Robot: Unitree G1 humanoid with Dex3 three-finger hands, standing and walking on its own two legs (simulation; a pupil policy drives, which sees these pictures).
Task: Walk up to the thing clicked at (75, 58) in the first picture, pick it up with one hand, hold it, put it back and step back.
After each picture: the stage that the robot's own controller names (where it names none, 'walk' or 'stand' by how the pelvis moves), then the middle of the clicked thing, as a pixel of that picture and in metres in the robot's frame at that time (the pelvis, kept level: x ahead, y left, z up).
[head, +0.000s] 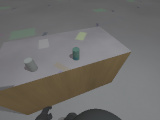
stand; (76, 54) +0.57 +0.16 +0.01
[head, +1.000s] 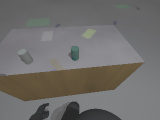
rise first; (75, 53) +0.51 +0.18 +0.03
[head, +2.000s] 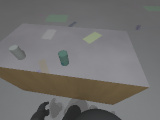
stand; (64, 58) +0.43 +0.23 +0.04
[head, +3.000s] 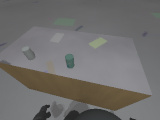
stand; (70, 61) +0.44 +0.20 +0.01
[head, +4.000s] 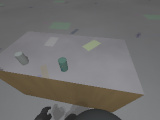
stand; (63, 64) +0.42 +0.25 +0.00
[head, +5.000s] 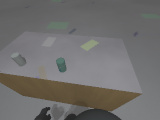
stand; (61, 65) +0.41 +0.26 +0.00
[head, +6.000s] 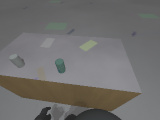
stand; (60, 66) +0.40 +0.26 +0.00
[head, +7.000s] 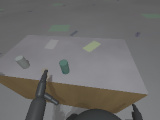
rise first; (64, 67) +0.39 +0.25 +0.00
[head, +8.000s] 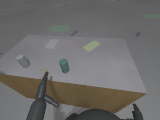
go down; (64, 66) +0.40 +0.25 +0.00
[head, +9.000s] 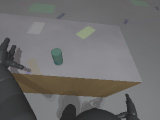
go down; (57, 57) +0.42 +0.23 +0.04
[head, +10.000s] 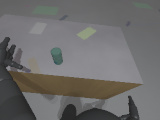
go down; (57, 56) +0.43 +0.24 +0.05
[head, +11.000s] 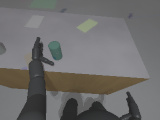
close in; (56, 51) +0.43 +0.24 +0.08
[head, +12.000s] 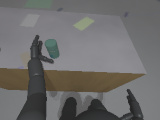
close; (52, 49) +0.45 +0.24 +0.09
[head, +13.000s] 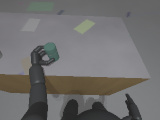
lift; (52, 52) +0.43 +0.25 +0.09
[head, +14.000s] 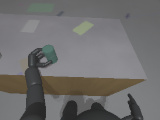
lift; (50, 54) +0.42 +0.26 +0.09
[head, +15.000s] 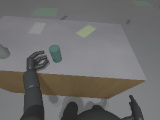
lift; (56, 54) +0.43 +0.25 +0.08
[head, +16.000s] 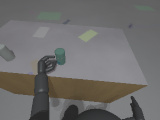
lift; (60, 56) +0.43 +0.23 +0.07
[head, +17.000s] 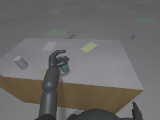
close; (64, 65) +0.43 +0.24 +0.02
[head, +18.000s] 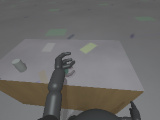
close; (63, 67) +0.42 +0.24 +0.01
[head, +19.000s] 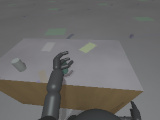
close; (63, 66) +0.42 +0.24 +0.01
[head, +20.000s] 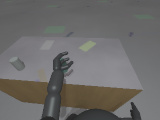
close; (62, 65) +0.42 +0.24 +0.01
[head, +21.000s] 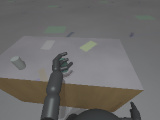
close; (63, 65) +0.42 +0.24 +0.01
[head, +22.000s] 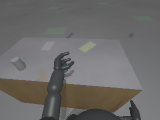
close; (63, 65) +0.42 +0.25 +0.01
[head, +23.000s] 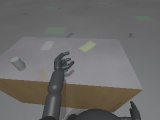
close; (63, 65) +0.42 +0.24 +0.01
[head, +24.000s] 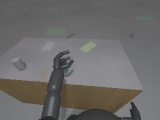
close; (63, 66) +0.42 +0.24 +0.01
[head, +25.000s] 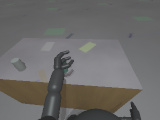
close; (63, 66) +0.42 +0.24 +0.01
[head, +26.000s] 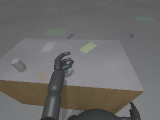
close; (63, 67) +0.41 +0.24 +0.01
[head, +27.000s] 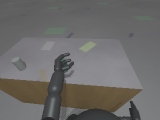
close; (63, 65) +0.43 +0.24 +0.01
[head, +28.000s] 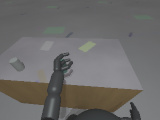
close; (62, 66) +0.42 +0.24 +0.01
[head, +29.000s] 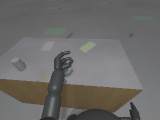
close; (63, 66) +0.42 +0.24 +0.01
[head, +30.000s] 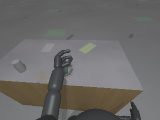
close; (63, 67) +0.42 +0.24 +0.01
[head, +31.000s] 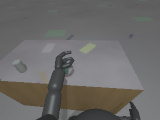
close; (63, 67) +0.42 +0.24 +0.01
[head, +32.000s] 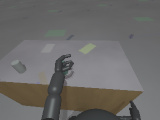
close; (63, 68) +0.41 +0.25 +0.01
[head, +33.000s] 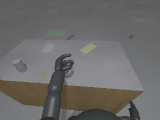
close; (64, 67) +0.42 +0.24 +0.01
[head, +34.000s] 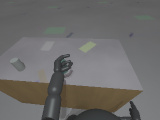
close; (63, 66) +0.42 +0.24 +0.01
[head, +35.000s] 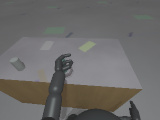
close; (62, 65) +0.42 +0.25 +0.01
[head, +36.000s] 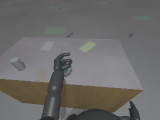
close; (63, 66) +0.42 +0.24 +0.01
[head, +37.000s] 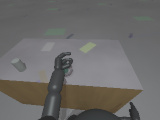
close; (63, 66) +0.42 +0.24 +0.01
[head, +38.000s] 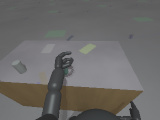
close; (63, 68) +0.41 +0.24 +0.01
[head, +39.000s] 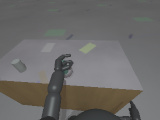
close; (63, 67) +0.42 +0.24 +0.01
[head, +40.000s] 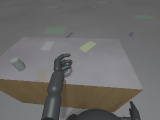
close; (63, 66) +0.42 +0.25 +0.01
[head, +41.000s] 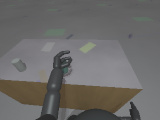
close; (63, 66) +0.43 +0.24 +0.01
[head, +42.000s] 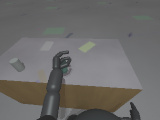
close; (62, 66) +0.42 +0.24 +0.01
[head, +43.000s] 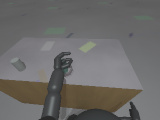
close; (63, 66) +0.42 +0.24 +0.01
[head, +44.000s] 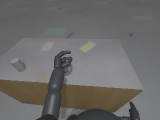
close; (63, 66) +0.42 +0.24 +0.01
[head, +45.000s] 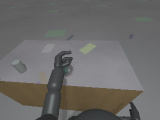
close; (63, 67) +0.42 +0.24 +0.01
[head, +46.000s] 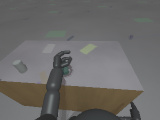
close; (64, 67) +0.42 +0.24 +0.01
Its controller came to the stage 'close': yes
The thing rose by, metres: 0.00
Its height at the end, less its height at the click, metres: +0.00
